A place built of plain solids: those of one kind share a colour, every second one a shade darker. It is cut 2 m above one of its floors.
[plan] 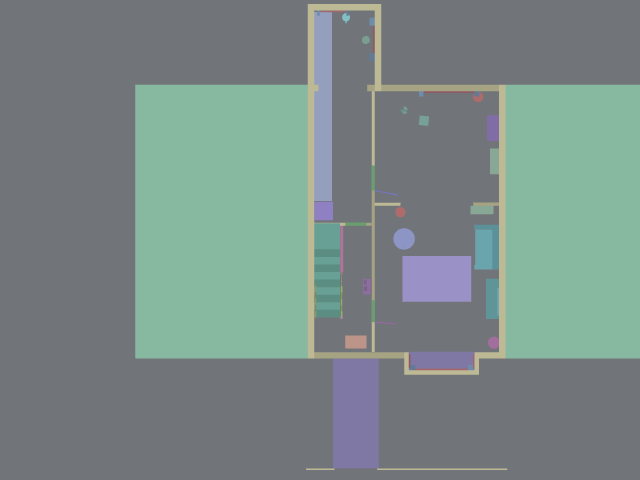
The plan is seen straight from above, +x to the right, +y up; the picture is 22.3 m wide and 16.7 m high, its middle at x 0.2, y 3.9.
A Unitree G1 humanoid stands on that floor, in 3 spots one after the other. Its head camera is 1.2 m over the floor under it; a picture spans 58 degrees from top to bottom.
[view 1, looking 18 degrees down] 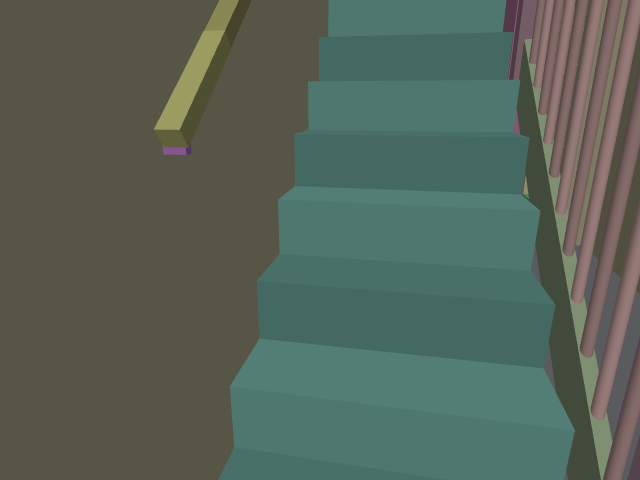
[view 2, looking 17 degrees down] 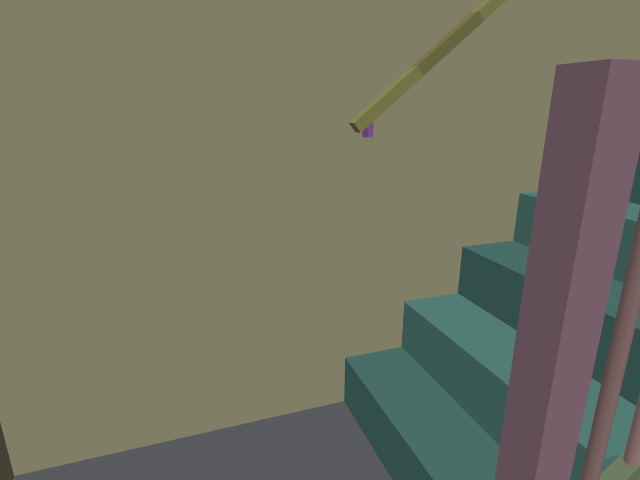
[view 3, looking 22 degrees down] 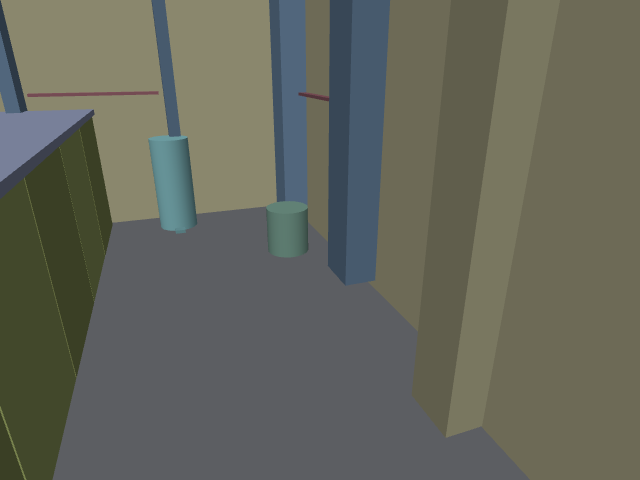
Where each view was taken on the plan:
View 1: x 0.45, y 0.50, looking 101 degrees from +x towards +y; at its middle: tread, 1.60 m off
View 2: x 1.45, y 0.60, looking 161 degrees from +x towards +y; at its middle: wall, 1.60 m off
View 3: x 1.05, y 8.16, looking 70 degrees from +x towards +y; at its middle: ground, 3.20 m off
